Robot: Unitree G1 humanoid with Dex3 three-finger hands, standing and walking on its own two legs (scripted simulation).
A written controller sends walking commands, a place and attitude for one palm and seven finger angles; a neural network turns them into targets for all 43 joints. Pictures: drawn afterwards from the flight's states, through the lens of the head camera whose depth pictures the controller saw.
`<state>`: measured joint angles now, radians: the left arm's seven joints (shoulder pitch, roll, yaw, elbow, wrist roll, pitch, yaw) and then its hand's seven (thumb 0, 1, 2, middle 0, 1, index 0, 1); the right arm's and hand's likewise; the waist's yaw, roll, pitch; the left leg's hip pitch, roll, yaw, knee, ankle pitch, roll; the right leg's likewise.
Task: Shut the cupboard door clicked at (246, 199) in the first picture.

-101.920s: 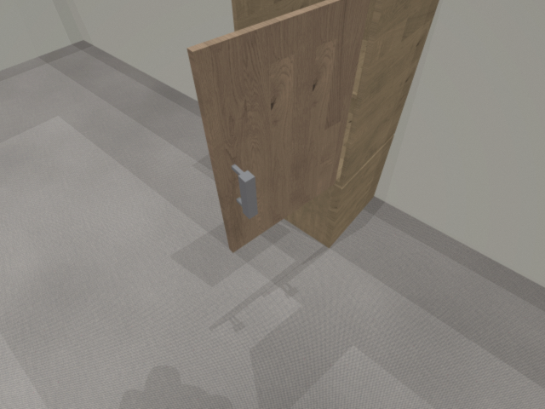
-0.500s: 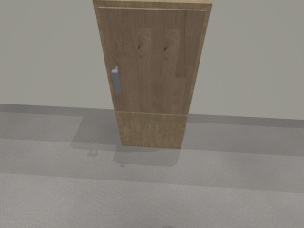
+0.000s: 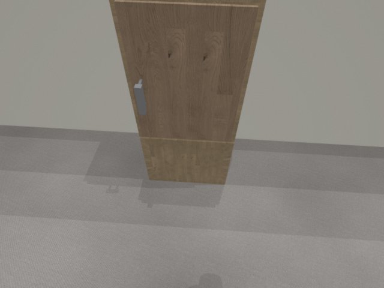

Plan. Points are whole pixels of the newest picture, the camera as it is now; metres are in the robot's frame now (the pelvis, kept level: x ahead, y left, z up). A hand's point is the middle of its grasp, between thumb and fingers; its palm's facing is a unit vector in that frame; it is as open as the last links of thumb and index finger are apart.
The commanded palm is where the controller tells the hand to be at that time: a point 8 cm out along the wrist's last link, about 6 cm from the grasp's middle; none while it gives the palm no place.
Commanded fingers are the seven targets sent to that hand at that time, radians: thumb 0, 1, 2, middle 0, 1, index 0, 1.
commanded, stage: look to check the result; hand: left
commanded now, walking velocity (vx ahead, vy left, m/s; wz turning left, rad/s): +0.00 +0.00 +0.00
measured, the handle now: (141, 96) +0.80 +0.25 -0.09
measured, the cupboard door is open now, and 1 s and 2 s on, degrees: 0 0 0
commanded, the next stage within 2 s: stand and wait in 0.20 s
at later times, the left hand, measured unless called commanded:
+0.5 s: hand out of the picture +0.03 +0.19 -0.17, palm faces +0.01 -0.97 -0.23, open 7.4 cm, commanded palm none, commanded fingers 0.00 0.90 0.90 -0.20 -0.30 -0.20 -0.30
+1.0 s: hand out of the picture +0.01 +0.18 -0.18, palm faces +0.02 -0.97 -0.22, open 7.4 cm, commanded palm none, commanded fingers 0.00 0.90 0.90 -0.20 -0.30 -0.20 -0.30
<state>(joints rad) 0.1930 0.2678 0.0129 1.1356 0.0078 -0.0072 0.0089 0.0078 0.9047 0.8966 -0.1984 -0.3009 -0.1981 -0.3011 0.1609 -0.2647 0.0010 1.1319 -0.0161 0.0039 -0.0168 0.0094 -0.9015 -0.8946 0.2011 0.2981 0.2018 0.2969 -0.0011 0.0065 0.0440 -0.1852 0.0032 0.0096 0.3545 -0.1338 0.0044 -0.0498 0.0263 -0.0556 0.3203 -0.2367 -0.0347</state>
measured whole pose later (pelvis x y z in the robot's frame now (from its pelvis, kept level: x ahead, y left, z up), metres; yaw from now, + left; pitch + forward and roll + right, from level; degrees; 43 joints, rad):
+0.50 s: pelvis +0.01 -0.01 +0.00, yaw +0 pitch -2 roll +0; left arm 0.23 0.22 0.00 1.15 0.01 -0.01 0.02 0.01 0.90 0.90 -0.20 -0.30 -0.20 -0.30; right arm 0.18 -0.22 0.01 1.14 -0.02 0.01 -0.02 0.01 -0.90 -0.89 0.20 0.30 0.20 0.30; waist 0.00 0.00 0.04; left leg -0.17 0.01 0.01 0.36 -0.15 -0.01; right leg -0.03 0.04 -0.05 0.31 -0.25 -0.05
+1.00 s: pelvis +0.01 -0.01 +0.00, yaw -1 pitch -2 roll +0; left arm 0.27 0.20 0.01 1.15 0.01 -0.01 0.02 0.01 0.91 0.90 -0.20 -0.30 -0.20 -0.30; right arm 0.23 -0.19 0.01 1.15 -0.02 0.01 -0.03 0.01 -0.90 -0.89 0.20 0.30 0.20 0.30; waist 0.00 0.00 0.04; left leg -0.16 0.02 0.01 0.37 -0.16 -0.01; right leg -0.02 0.04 -0.05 0.32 -0.25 -0.05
